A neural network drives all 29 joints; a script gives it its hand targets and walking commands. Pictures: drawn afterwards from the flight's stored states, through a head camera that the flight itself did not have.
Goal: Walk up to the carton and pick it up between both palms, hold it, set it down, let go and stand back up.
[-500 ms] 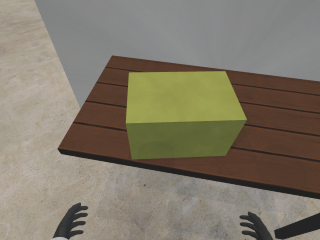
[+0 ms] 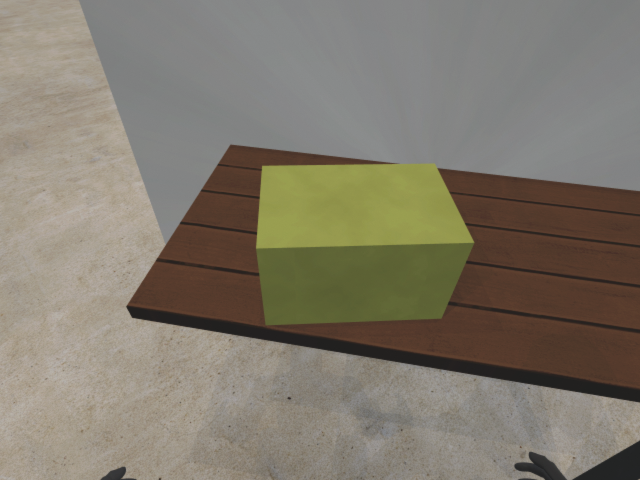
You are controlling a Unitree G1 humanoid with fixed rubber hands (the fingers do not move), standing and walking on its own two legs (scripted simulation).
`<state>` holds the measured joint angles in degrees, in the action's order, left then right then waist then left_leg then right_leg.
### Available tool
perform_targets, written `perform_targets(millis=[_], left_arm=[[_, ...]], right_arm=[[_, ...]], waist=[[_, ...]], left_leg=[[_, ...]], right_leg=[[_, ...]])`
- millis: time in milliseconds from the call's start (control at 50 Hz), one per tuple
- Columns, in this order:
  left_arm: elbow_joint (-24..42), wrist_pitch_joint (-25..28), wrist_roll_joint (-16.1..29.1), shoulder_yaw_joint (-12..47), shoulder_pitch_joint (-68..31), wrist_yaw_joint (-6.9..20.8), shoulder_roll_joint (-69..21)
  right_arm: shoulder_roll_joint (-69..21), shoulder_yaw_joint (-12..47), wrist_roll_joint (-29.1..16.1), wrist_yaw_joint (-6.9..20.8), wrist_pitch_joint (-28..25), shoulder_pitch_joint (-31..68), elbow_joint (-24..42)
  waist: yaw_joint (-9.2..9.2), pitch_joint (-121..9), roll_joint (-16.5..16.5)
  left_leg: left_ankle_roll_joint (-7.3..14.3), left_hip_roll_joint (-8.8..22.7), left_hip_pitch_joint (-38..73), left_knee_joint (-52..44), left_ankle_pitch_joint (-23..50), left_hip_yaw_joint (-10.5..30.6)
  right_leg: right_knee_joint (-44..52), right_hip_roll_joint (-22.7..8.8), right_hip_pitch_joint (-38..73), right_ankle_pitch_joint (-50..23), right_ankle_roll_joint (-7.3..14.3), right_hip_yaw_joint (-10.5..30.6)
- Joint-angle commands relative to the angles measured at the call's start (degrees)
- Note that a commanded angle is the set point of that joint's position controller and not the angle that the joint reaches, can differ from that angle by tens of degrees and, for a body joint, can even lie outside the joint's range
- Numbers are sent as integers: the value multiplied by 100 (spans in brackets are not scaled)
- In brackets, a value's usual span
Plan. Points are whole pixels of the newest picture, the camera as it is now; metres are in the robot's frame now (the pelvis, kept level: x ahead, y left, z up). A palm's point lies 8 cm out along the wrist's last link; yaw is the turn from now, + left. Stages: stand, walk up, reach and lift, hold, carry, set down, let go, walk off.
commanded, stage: stand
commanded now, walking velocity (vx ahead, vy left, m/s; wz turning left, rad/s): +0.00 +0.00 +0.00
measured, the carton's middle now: (352, 242) +0.48 +0.00 +0.02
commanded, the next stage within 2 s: none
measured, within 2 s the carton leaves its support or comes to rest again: neither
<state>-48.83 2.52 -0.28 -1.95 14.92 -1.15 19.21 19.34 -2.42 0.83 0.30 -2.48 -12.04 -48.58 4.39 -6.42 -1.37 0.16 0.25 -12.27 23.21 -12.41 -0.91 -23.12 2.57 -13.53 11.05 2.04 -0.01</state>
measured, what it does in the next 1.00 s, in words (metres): stands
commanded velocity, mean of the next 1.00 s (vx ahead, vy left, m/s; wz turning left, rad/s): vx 0.00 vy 0.00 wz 0.00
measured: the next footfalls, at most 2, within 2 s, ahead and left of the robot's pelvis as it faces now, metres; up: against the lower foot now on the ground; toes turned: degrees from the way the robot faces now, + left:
none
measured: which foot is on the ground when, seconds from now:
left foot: down 0.00-1.00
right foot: down 0.00-1.00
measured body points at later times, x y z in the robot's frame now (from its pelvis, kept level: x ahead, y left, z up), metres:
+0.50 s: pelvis -0.02 +0.00 +0.00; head -0.04 +0.00 +0.45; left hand +0.03 +0.30 -0.12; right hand +0.09 -0.29 -0.11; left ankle +0.00 +0.12 -0.74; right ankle +0.01 -0.09 -0.74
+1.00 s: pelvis -0.02 +0.00 +0.00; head -0.02 +0.00 +0.45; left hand +0.03 +0.30 -0.12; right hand +0.10 -0.29 -0.12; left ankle +0.00 +0.12 -0.74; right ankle +0.01 -0.09 -0.74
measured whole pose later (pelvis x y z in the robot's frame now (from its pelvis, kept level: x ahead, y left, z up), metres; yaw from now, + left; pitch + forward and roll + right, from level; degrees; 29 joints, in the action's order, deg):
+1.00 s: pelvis -0.02 +0.00 +0.00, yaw +0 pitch +0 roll +0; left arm -53.5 2.6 -0.3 -0.3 14.6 -1.1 20.2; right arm 19.2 -2.4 0.8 0.3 -1.4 -11.2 -53.9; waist 4.4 -1.9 0.1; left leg 0.2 0.2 -12.3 23.2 -11.1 -0.9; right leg -23.1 2.6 -13.5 9.8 2.0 0.0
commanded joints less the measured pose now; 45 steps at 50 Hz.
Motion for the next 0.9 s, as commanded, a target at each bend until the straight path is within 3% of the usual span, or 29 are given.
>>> perform_targets(millis=[0, 40, 80, 120, 160, 180, 200, 220, 280, 320, 340, 360, 420, 440, 460, 480, 560, 580, 600, 660, 680, 700, 720, 740, 760, 780, 820, 860, 880], left_arm=[[-210, 192, -207, -151, -153, 77, 1349], [-266, 174, -214, -87, -385, 86, 1200], [-321, 168, -248, -113, -311, 93, 1359], [-279, 185, -153, -128, -423, 84, 1266], [-411, 204, -152, -47, -154, 86, 1198], [-437, 200, -145, -69, -202, 79, 1297], [-435, 188, -149, -90, -197, 88, 1181], [-475, 179, -156, -130, -233, 91, 1332], [-488, 143, -204, -175, -371, 62, 1622], [-422, 84, -201, -105, -368, 57, 1564], [-516, 85, -102, -109, -191, 78, 1293], [-596, 134, -171, -65, -203, 93, 1432], [-537, 111, -126, -112, -191, 91, 1503], [-553, 141, -168, -87, -343, 99, 1473], [-639, 138, -119, -4, -184, 136, 1139], [-572, 139, -207, -77, -335, 45, 1460], [-578, 130, -106, -48, -414, 123, 1235], [-626, 154, -65, -91, -66, 124, 1484], [-653, 94, -95, -62, -269, 101, 1410], [-625, 134, -95, -56, -341, 81, 1366], [-652, 130, -87, -30, -289, 56, 1393], [-627, 89, -101, -58, -389, 55, 1381], [-574, 83, -167, -61, -555, 60, 1462], [-605, 94, -97, -21, -325, 57, 1232], [-595, 128, -73, -12, -419, 66, 1354], [-573, 136, -109, -10, -485, 63, 1321], [-589, 126, -157, -3, -320, 32, 1344], [-598, 154, -81, 13, -250, 49, 1231], [-697, 88, -112, 41, -273, 49, 1300]], right_arm=[[1161, -266, 15, -13, -108, 193, 180], [1102, -220, 65, 28, -83, 353, 201], [1242, -266, -35, 11, -41, 123, 63], [1188, -278, 67, -12, -62, 176, 80], [1236, -216, 39, -26, -37, 44, -45], [1270, -246, 45, -45, -65, -37, -82], [1350, -246, 95, -17, -66, 349, 50], [1166, -201, 49, -13, -31, 199, 3], [1163, -197, -13, -34, 24, -87, -163], [1204, -219, -23, -4, 20, 222, -54], [1247, -227, 40, -26, -5, 350, -151], [1181, -205, -5, -20, -2, 104, -141], [1001, -157, -27, 32, -9, -42, -293], [1166, -205, -25, 46, -8, -69, -267], [1264, -192, 33, 21, -36, 144, -290], [1269, -268, -22, 53, -7, 201, -213], [1231, -204, 43, -8, -44, 149, -434], [1182, -182, -29, 22, -17, 131, -358], [1294, -235, 6, -13, 12, 327, -253], [1003, -125, -47, -34, -26, 399, -346], [973, -134, -97, -26, -31, 409, -262], [1026, -133, -76, -60, -13, 294, -328], [1105, -158, -52, -61, 15, 362, -344], [1191, -166, -51, -103, 34, 505, -294], [1004, -172, -94, -56, 48, 175, -316], [1206, -158, -51, -70, 30, 236, -409], [1208, -170, -132, -54, 36, 312, -431], [1167, -150, -41, -49, 42, 541, -294], [1095, -104, -38, -63, 42, 425, -286]], waist=[[-387, 604, 19], [-365, 452, 227], [-452, 573, -142], [-469, 758, 369], [-382, 637, 244], [-449, 467, 232], [-321, 685, 368], [-413, 518, 102], [-514, 991, 204], [-480, 965, 333], [-278, 777, 247], [-440, 808, 173], [-374, 863, 388], [-500, 1294, 490], [-330, 711, 194], [-456, 970, 14], [-405, 731, 533], [-257, 413, 557], [-420, 511, 42], [-386, 355, 639], [-450, 370, 376], [-468, 607, 502], [-559, 443, 273], [-360, 455, 634], [-596, 235, 630], [-498, 453, 639], [-457, 769, 29], [-353, 816, 642], [-491, 820, 261]], left_leg=[[345, 627, 239, -232, 520, 849], [381, 602, 317, -221, 269, 781], [354, 580, 307, -126, 66, 747], [395, 581, 257, -305, 14, 764], [394, 646, 352, -343, 308, 790], [440, 684, 366, -382, 301, 794], [359, 650, 316, -332, 10, 713], [345, 655, 339, -386, 134, 773], [393, 604, 118, -317, -287, 813], [378, 504, 53, -304, -320, 762], [429, 570, 14, -384, -489, 861], [392, 571, 0, -375, -521, 824], [385, 583, 23, -451, -579, 832], [318, 564, -3, -429, -442, 763], [425, 667, 184, -412, -416, 874], [341, 574, 31, -436, -385, 810], [291, 603, 137, -481, -73, 835], [332, 571, 246, -337, -182, 785], [333, 626, 197, -393, -61, 773], [292, 696, 301, -451, 334, 831], [310, 711, 377, -467, 481, 951], [332, 699, 245, -409, 438, 942], [314, 711, 396, -439, 424, 836], [351, 735, 440, -335, 383, 820], [292, 697, 506, -400, 399, 862], [285, 734, 435, -408, 364, 839], [346, 662, 240, -297, 255, 811], [337, 669, 226, -507, 63, 799], [350, 634, 216, -464, -82, 806]], right_leg=[[582, -983, 186, -423, -6, 880], [690, -1035, 235, -191, 17, 1022], [873, -1114, 60, 235, -31, 1084], [878, -1089, 57, 156, 76, 1127], [768, -1010, 196, -267, 36, 983], [737, -1058, 341, -162, 35, 1012], [901, -982, 21, 192, -18, 1100], [750, -994, 257, 141, 37, 958], [1009, -1135, -118, 904, 53, 1339], [1026, -1034, -196, 1100, -20, 1151], [971, -1010, 50, 941, 40, 1131], [928, -1065, 43, 1154, 106, 1195], [909, -1042, 15, 936, 58, 1224], [930, -1022, -309, 1001, 68, 1207], [915, -1046, 29, 871, 86, 1133], [909, -1068, -96, 1010, 62, 1199], [767, -992, 217, 705, 21, 1003], [836, -1032, 485, 632, -11, 1158], [830, -1024, 344, 519, 24, 1036], [591, -1009, 557, -283, 43, 901], [572, -985, 508, -360, 24, 831], [635, -1036, 403, -352, 79, 926], [637, -1002, 418, -313, 3, 876], [723, -1039, 337, -93, -26, 998], [588, -996, 387, -197, 48, 908], [578, -1004, 361, -211, 56, 950], [850, -1086, 249, -100, -117, 1029], [726, -1026, 79, 106, 4, 989], [828, -971, 52, 268, 16, 960]])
